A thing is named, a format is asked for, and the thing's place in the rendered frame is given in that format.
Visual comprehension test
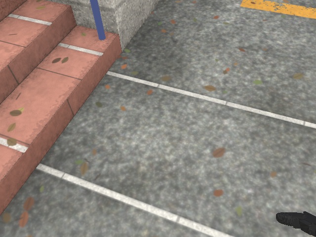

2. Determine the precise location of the right robot hand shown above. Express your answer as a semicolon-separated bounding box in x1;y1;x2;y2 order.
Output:
276;211;316;237

